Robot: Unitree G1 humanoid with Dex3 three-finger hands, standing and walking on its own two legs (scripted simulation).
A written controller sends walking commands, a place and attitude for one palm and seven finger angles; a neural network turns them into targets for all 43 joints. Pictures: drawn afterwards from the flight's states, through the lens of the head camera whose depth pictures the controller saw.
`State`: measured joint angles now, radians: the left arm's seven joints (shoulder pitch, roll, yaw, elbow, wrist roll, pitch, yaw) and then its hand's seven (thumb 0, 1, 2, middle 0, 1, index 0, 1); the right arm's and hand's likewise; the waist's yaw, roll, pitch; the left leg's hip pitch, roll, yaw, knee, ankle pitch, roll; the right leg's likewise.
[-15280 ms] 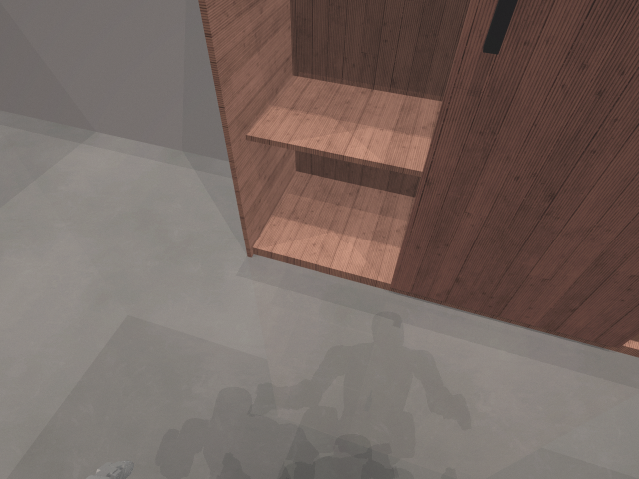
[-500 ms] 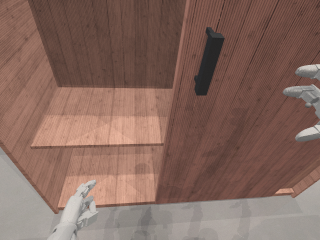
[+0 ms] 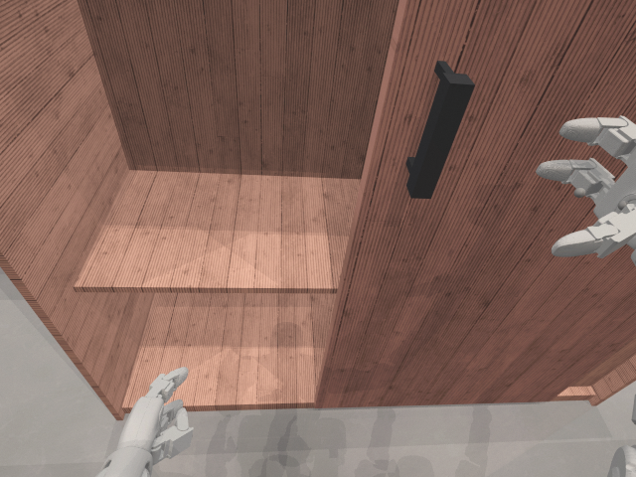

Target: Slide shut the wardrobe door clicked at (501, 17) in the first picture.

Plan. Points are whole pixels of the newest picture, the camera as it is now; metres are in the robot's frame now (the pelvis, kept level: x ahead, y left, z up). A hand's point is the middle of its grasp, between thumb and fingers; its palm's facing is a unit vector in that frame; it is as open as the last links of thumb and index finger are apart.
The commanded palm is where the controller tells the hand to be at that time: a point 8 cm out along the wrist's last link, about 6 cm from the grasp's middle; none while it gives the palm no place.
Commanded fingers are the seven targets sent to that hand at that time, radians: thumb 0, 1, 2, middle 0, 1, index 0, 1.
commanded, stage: move the hooked fingers beside the handle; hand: right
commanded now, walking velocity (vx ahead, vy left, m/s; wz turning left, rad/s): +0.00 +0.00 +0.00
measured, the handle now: (430, 131) +0.46 -0.11 +0.25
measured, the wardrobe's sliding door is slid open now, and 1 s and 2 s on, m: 0.57 0.57 0.57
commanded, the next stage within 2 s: feel for the door with the fingertips in 1.58 s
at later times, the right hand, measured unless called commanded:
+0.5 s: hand (525, 168) +0.39 -0.20 +0.25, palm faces -0.01 +1.00 -0.06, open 14.0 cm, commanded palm +0.36 -0.24 +0.25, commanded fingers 0.00 0.50 -0.30 0.30 1.20 0.30 1.20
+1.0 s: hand (495, 153) +0.42 -0.18 +0.25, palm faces -0.01 +1.00 -0.04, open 14.0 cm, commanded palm +0.39 -0.23 +0.25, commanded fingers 0.00 0.50 -0.30 0.30 1.20 0.30 1.20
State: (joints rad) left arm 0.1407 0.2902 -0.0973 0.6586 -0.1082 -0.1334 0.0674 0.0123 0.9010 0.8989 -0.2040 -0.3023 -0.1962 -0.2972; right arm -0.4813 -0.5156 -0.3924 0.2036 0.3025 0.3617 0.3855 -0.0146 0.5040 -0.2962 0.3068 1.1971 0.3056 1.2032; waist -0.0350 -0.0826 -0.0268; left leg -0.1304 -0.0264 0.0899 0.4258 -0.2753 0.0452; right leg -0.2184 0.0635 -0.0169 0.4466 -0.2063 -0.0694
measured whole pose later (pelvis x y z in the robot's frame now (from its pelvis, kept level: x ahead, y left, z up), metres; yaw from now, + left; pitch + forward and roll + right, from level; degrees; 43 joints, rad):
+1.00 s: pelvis +0.01 +0.01 +0.00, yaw +2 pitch +0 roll +0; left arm 0.24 0.31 -0.05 0.70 -0.11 -0.09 0.07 0.01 0.90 0.90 -0.20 -0.30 -0.20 -0.30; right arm -0.69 -0.45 -0.31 0.49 0.23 0.29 0.24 -0.01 0.50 -0.30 0.31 1.21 0.30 1.20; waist 0.01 -0.07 -0.04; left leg -0.13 -0.05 0.06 0.40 -0.27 0.06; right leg -0.21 0.05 -0.04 0.42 -0.21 -0.06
